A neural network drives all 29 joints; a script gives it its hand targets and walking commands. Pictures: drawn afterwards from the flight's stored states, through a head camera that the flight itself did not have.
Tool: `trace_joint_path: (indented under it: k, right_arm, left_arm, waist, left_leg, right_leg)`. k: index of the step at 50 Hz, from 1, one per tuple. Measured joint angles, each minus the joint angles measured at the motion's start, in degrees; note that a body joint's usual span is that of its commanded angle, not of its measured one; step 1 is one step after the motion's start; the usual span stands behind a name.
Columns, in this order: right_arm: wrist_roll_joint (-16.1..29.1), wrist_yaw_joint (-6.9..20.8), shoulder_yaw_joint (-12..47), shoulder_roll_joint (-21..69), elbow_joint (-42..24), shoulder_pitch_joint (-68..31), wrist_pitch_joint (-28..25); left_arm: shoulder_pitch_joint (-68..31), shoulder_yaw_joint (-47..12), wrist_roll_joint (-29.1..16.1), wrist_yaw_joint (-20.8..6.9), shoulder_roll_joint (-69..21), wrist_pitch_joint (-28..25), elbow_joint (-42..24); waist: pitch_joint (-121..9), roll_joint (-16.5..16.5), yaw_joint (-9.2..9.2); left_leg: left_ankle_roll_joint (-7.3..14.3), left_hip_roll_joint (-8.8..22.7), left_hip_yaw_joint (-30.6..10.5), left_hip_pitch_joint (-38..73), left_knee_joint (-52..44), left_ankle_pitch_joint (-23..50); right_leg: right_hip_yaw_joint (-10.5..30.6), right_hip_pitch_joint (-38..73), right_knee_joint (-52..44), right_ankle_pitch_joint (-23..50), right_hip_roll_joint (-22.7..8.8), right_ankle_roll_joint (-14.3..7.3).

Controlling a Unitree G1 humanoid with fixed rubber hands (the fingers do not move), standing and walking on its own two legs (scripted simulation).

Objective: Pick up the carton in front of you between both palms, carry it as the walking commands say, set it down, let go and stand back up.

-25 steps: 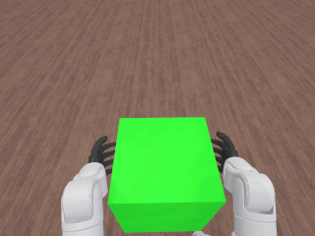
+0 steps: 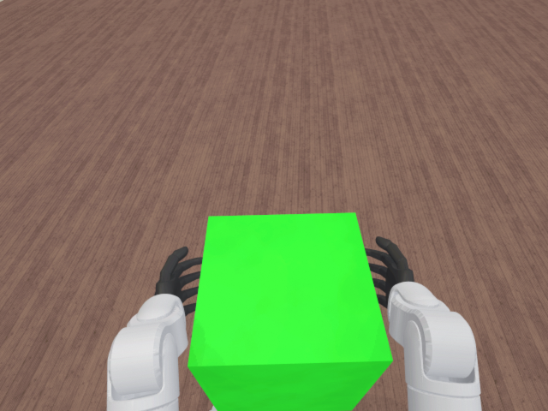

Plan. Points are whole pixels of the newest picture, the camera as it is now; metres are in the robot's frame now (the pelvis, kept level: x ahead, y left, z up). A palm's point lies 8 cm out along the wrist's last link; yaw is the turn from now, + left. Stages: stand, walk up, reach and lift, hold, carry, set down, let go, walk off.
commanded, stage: carry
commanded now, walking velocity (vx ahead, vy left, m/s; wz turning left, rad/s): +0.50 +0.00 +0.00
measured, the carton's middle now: (284, 318) +0.27 +0.00 -0.01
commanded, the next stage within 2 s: none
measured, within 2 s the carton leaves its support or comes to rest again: neither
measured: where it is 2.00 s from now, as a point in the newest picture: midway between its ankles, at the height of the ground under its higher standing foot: (285, 264)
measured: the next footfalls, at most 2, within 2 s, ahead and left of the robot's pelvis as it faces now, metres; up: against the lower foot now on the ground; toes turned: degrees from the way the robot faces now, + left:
left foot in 0.16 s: +0.31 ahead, +0.12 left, +0.00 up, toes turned +9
right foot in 0.66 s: +0.63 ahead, -0.10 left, +0.00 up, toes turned -12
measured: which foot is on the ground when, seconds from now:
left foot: up 0.00-0.14, down 0.16-0.68, up 0.70-1.00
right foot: down 0.00-0.18, up 0.20-0.64, down 0.66-1.00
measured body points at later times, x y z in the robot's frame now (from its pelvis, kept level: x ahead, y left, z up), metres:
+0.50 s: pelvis +0.34 +0.03 +0.00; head +0.35 +0.05 +0.45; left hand +0.63 +0.17 +0.08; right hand +0.61 -0.13 +0.08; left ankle +0.27 +0.11 -0.75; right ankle +0.45 -0.13 -0.70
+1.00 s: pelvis +0.67 -0.02 +0.00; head +0.70 -0.03 +0.45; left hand +0.95 +0.13 +0.06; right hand +0.95 -0.17 +0.06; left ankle +0.80 +0.12 -0.71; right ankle +0.59 -0.09 -0.75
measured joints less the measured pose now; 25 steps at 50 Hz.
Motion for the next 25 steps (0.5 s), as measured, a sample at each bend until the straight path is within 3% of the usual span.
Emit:
trace_joint_path:
  k: [4, 7, 9, 10, 12, 14, 17, 25]
  right_arm:
    - [0.34, -0.39, -0.35, 0.02, -2.55, -0.47, 1.23]
    - [0.51, -0.42, -0.96, 0.12, -2.53, -1.79, 2.43]
    - [0.43, -0.40, -1.02, 0.32, -0.29, -3.36, 2.32]
    - [0.27, -0.38, -1.06, 0.44, 1.43, -4.26, 2.09]
    - [0.08, -0.36, -1.37, 0.60, 3.84, -5.21, 2.13]
    - [0.12, -0.34, -1.65, 0.56, 4.58, -4.75, 2.24]
    - [0.30, -0.33, -1.94, 0.40, 4.00, -3.67, 2.11]
    - [1.06, -0.30, -1.83, 0.33, -0.09, -3.26, 1.38]
  left_arm:
    - [-1.14, -0.40, 0.06, 0.25, -0.06, 1.35, -1.91]
    - [-2.32, -0.07, 0.44, 0.26, -0.16, 2.81, -2.29]
    - [-3.36, 1.12, 0.61, 0.26, -0.08, 3.42, -1.51]
    - [-3.90, 1.96, 0.65, 0.26, -0.10, 3.62, -0.63]
    - [-4.54, 3.05, 0.91, 0.23, -0.40, 4.06, 0.94]
    - [-4.53, 2.79, 1.20, 0.20, -0.40, 4.31, 1.97]
    - [-4.37, 1.85, 1.35, 0.19, -0.34, 4.03, 2.56]
    - [-3.82, 0.73, 1.16, 0.37, -0.30, 3.15, -1.46]
  waist:
    - [-1.21, -0.09, -0.46]
    - [-1.93, -0.79, -0.46]
    - [-1.99, -2.37, -0.91]
    - [-1.72, -2.75, -1.39]
    - [-0.67, -2.21, -1.65]
    - [0.17, -1.64, -1.76]
    - [0.94, -1.22, -1.88]
    - [0.20, -0.91, -1.29]
  left_leg:
    - [0.93, -1.07, 2.44, 1.44, -8.01, 4.92]
    - [2.09, -2.89, 5.25, 5.80, -12.87, 4.70]
    - [3.76, -4.23, 6.85, 7.65, -11.04, 3.65]
    - [4.76, -4.36, 7.21, 7.65, -8.76, 1.54]
    - [5.63, -4.05, 7.35, 9.69, -8.94, -1.21]
    - [4.97, -4.02, 7.16, 12.99, -12.35, -1.28]
    - [4.77, -4.29, 6.64, 18.08, -17.77, -1.57]
    - [2.68, -4.69, 5.33, 30.73, -26.71, -5.59]
  right_leg:
    - [0.33, 6.61, -1.08, -4.77, -0.30, 2.14]
    - [0.94, 10.30, 2.63, -10.55, -1.55, 4.02]
    - [1.48, 7.38, 15.47, -13.95, -4.52, 4.47]
    - [3.81, 3.01, 25.90, -12.93, -4.87, 4.28]
    - [8.09, -6.89, 44.71, -11.96, -3.18, 3.24]
    - [8.90, -14.87, 52.36, -8.65, -2.59, 2.09]
    - [8.43, -23.00, 49.18, -3.40, -3.59, 1.91]
    - [5.95, -30.51, 25.47, 7.14, -5.48, 3.81]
